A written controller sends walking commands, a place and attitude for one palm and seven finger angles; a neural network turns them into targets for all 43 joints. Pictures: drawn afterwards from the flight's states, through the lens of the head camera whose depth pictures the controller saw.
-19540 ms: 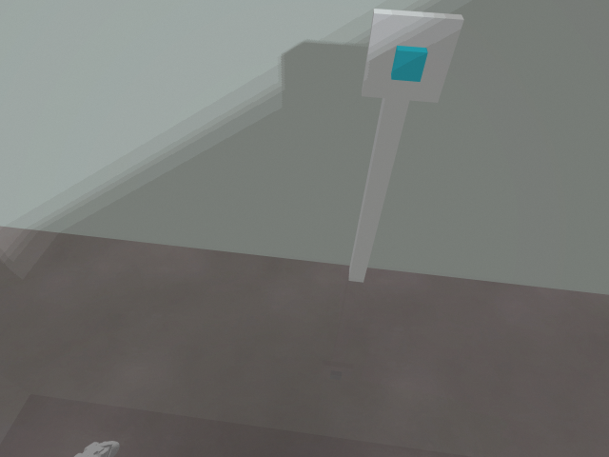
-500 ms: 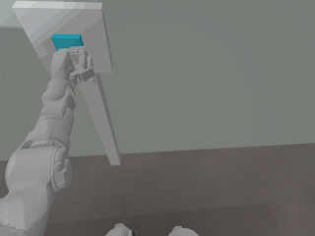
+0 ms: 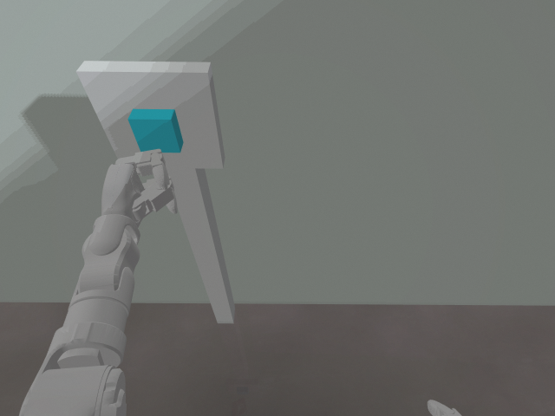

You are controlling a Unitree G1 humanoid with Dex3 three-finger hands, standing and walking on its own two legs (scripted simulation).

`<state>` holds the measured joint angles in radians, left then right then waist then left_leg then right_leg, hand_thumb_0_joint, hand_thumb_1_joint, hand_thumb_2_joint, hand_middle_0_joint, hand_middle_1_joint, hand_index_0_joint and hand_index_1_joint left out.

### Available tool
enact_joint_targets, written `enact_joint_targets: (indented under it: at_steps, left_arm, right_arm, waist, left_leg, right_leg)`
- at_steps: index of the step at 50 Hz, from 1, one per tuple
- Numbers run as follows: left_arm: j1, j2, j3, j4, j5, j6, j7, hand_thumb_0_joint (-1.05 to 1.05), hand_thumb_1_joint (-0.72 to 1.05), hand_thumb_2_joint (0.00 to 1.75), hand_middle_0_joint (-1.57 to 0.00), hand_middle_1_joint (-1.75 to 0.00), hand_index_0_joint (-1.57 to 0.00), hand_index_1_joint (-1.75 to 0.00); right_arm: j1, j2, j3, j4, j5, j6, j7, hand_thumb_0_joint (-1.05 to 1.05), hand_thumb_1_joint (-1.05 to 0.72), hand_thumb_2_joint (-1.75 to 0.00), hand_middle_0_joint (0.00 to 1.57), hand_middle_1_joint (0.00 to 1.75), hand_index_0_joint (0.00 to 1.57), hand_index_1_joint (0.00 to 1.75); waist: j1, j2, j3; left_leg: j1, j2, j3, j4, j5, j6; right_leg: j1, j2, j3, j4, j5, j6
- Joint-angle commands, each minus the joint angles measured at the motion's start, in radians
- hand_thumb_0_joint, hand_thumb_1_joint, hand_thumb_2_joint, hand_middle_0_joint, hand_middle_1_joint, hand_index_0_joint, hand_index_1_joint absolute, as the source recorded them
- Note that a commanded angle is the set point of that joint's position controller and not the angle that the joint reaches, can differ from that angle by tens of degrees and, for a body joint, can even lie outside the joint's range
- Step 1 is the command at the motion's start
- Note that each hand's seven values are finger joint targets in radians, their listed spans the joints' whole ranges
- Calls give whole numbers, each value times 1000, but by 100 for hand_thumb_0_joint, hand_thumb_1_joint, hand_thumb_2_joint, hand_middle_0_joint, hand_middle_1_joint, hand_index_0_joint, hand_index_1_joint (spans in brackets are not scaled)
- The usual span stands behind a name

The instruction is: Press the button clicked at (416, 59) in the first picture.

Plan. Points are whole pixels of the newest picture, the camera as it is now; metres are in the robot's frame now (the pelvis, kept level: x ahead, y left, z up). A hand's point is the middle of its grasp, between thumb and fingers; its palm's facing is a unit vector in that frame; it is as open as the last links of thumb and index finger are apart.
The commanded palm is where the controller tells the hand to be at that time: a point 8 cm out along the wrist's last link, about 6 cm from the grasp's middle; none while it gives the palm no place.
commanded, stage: pull the fist back off the button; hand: left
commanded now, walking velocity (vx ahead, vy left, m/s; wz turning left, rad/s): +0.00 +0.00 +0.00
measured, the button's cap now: (157, 130) +0.50 +0.19 +0.15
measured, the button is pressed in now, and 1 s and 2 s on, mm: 0 0 0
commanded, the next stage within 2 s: draw the hand back to the body in 0.26 s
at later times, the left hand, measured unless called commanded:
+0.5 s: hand (165, 210) +0.36 +0.15 +0.13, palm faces +0.00 -1.00 -0.01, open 3.1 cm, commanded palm +0.32 +0.21 +0.13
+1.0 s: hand (105, 272) +0.25 +0.19 +0.16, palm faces +0.18 -0.96 -0.19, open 3.1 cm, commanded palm +0.21 +0.24 +0.17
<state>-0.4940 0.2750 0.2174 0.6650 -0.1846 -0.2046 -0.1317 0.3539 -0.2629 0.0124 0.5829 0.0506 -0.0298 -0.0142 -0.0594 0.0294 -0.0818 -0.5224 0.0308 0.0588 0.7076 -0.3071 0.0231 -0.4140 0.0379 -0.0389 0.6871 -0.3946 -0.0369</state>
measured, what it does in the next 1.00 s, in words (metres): stands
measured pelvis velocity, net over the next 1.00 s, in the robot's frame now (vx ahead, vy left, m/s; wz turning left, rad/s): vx -0.01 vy -0.01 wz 0.03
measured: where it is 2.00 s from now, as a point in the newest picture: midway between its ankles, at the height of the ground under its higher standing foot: outside the picture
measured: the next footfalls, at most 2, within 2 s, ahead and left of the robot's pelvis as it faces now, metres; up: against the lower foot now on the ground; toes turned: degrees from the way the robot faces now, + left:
none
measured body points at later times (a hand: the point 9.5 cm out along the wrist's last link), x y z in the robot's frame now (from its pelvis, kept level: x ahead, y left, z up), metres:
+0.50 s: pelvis +0.00 -0.01 +0.01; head +0.01 -0.03 +0.46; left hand +0.35 +0.21 +0.13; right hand +0.17 -0.24 -0.09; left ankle +0.03 +0.11 -0.72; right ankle -0.03 -0.10 -0.72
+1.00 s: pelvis -0.01 -0.01 +0.02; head -0.03 -0.03 +0.47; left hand +0.24 +0.24 +0.17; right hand +0.20 -0.23 -0.05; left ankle +0.03 +0.11 -0.72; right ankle -0.03 -0.10 -0.72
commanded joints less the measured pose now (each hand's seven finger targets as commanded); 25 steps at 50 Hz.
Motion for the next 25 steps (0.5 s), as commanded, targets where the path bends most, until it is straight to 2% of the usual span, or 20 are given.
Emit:
enact_joint_targets:
  at_steps: [1,2,3,5,6,7,8,10,13,14,17,18,20,22,23,25]
  left_arm:
    - [-310,121,-19,-349,-41,-29,-26,0,90,90,-130,-150,-130,-150]
    - [-278,131,-10,-367,-46,-15,-28,0,90,90,-130,-150,-130,-150]
    - [-260,136,-13,-396,-47,-9,-28,0,90,90,-130,-150,-130,-150]
    - [-231,103,-39,-451,-46,6,-25,0,90,90,-130,-150,-130,-150]
    - [-237,85,-57,-481,-47,10,-24,0,90,90,-130,-150,-130,-150]
    - [-205,102,-34,-492,-51,14,-20,0,90,90,-130,-150,-130,-150]
    - [-199,95,-51,-511,-47,15,-18,0,90,90,-130,-150,-130,-150]
    - [-216,92,-51,-509,-45,24,-12,0,90,90,-130,-150,-130,-150]
    - [-257,139,-20,-462,-44,37,-8,0,90,90,-130,-150,-130,-150]
    - [-265,148,-8,-453,-42,37,-10,0,90,90,-130,-150,-130,-150]
    - [-249,113,-36,-474,-43,29,-23,0,90,90,-130,-150,-130,-150]
    - [-230,114,-34,-440,-47,31,-27,0,90,90,-130,-150,-130,-150]
    - [-167,114,-22,-437,-56,38,-40,0,90,90,-130,-150,-130,-150]
    - [-130,144,3,-472,-61,47,-49,0,90,90,-130,-150,-130,-150]
    - [-83,154,20,-473,-69,52,-53,0,90,90,-130,-150,-130,-150]
    - [-46,159,29,-551,-76,61,-62,0,90,90,-130,-150,-130,-150]
  right_arm:
    - [-46,-137,-54,-121,11,-44,-13,0,-90,-90,20,30,20,30]
    - [-56,-138,-54,-123,12,-44,-15,0,-90,-90,20,30,20,30]
    - [-67,-138,-49,-126,13,-43,-18,0,-90,-90,20,30,20,30]
    - [-91,-129,-46,-133,14,-44,-20,0,-90,-90,20,30,20,30]
    - [-103,-126,-45,-134,13,-47,-20,0,-90,-90,20,30,20,30]
    - [-109,-127,-44,-135,11,-48,-21,0,-90,-90,20,30,20,30]
    - [-113,-127,-40,-135,10,-48,-22,0,-90,-90,20,30,20,30]
    - [-129,-123,-37,-131,10,-46,-26,0,-90,-90,20,30,20,30]
    - [-138,-127,-28,-117,6,-36,-37,0,-90,-90,20,30,20,30]
    - [-146,-123,-26,-119,6,-34,-38,0,-90,-90,20,30,20,30]
    - [-157,-114,-23,-129,6,-36,-36,0,-90,-90,20,30,20,30]
    - [-153,-117,-22,-127,6,-35,-35,0,-90,-90,20,30,20,30]
    - [-163,-116,-22,-141,8,-34,-33,0,-90,-90,20,30,20,30]
    - [-176,-118,-21,-154,10,-34,-33,0,-90,-90,20,30,20,30]
    - [-177,-119,-20,-164,9,-35,-31,0,-90,-90,20,30,20,30]
    - [-196,-113,-18,-180,13,-38,-31,0,-90,-90,20,30,20,30]
  waist:
    - [3,-5,-281]
    - [8,-31,-267]
    - [11,-25,-255]
    - [16,-12,-260]
    - [10,-6,-257]
    - [22,-14,-260]
    - [13,-35,-250]
    - [9,-39,-228]
    - [1,-60,-196]
    - [11,-50,-213]
    - [24,18,-258]
    - [19,-21,-248]
    - [39,-40,-241]
    - [52,-30,-246]
    - [63,-62,-248]
    - [75,-36,-250]
  left_leg:
    - [337,-34,-62,-55,295,28]
    - [324,-37,-61,-59,282,29]
    - [319,-40,-59,-59,283,31]
    - [341,-41,-65,-66,306,28]
    - [358,-41,-67,-66,312,27]
    - [356,-43,-69,-67,309,26]
    - [355,-43,-69,-66,313,29]
    - [348,-45,-71,-72,294,28]
    - [316,-51,-69,-72,237,30]
    - [314,-53,-68,-76,238,28]
    - [352,-55,-71,-74,286,23]
    - [339,-54,-72,-67,280,26]
    - [327,-54,-70,-84,268,25]
    - [322,-55,-66,-96,266,24]
    - [306,-56,-63,-97,260,28]
    - [313,-57,-57,-113,271,26]
  right_leg:
    - [16,6,18,-109,460,26]
    - [28,4,21,-115,462,29]
    - [41,1,23,-117,467,28]
    - [46,-3,16,-112,482,25]
    - [39,-4,15,-115,487,26]
    - [49,-6,16,-117,484,26]
    - [55,-6,17,-118,494,27]
    - [46,-9,17,-123,481,29]
    - [45,-15,33,-141,436,35]
    - [61,-21,36,-139,442,34]
    - [82,-22,30,-129,483,24]
    - [78,-19,31,-130,481,29]
    - [99,-22,30,-137,483,29]
    - [125,-25,33,-140,493,30]
    - [146,-27,39,-144,503,39]
    - [173,-32,41,-145,535,39]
